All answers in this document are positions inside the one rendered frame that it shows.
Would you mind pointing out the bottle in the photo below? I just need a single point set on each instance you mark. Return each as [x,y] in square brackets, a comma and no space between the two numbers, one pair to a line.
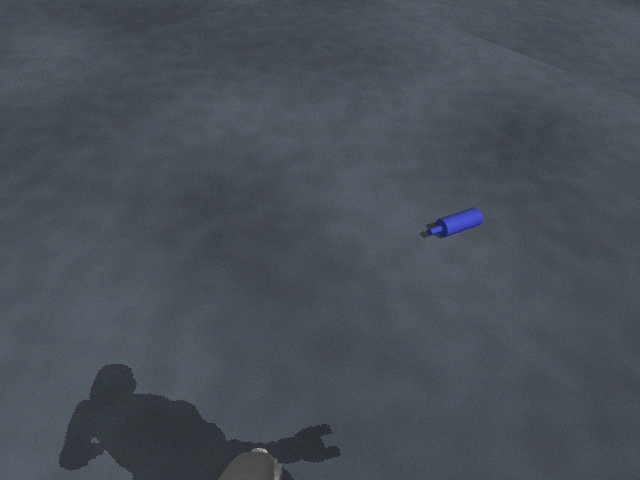
[457,222]

